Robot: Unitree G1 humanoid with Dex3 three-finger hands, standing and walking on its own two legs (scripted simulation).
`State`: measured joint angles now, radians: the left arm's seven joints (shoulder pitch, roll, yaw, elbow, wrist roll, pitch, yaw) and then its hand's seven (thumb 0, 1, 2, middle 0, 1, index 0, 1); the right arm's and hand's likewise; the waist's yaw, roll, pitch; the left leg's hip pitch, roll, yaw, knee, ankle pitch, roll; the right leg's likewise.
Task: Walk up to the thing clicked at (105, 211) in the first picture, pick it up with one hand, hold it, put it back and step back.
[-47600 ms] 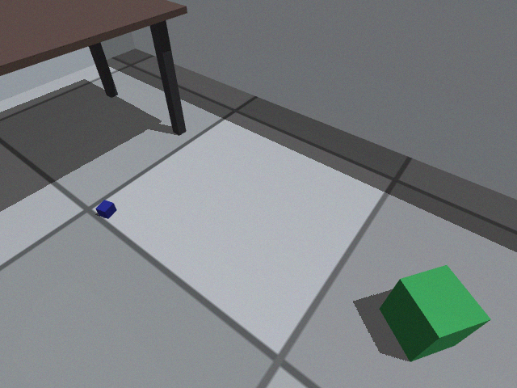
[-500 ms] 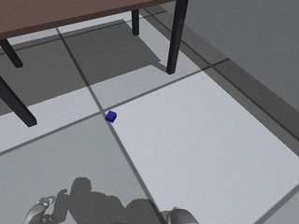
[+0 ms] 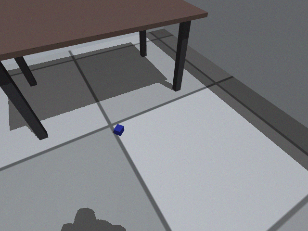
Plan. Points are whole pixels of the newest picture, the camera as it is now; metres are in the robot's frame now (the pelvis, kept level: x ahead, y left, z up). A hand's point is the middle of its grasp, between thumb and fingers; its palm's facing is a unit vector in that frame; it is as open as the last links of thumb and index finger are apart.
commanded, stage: step back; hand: left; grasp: from above
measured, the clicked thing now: (119, 130) +1.00 +0.34 -0.73
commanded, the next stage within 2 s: stand in 0.62 s
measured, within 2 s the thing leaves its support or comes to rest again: neither
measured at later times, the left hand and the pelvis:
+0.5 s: hand out of the picture +0.13 +0.26 -0.15, palm faces +0.05 -0.93 -0.36, open 7.4 cm; pelvis +0.03 +0.00 +0.00, yaw +1 degrees
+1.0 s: hand out of the picture +0.10 +0.25 -0.14, palm faces +0.00 -0.94 -0.33, open 7.4 cm; pelvis +0.01 -0.01 +0.02, yaw +1 degrees
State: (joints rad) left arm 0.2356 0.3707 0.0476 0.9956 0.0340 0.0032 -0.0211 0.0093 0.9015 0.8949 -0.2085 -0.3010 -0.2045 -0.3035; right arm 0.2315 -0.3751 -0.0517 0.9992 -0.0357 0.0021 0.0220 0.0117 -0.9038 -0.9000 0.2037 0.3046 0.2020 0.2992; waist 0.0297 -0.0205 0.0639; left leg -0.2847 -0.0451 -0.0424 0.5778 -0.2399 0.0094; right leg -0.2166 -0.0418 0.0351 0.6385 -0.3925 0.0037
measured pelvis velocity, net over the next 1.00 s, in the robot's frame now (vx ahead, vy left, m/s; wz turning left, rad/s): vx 0.01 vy -0.01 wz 0.01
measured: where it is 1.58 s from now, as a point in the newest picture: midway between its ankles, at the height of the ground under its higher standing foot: outside the picture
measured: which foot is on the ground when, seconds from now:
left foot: down 0.00-1.00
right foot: down 0.00-1.00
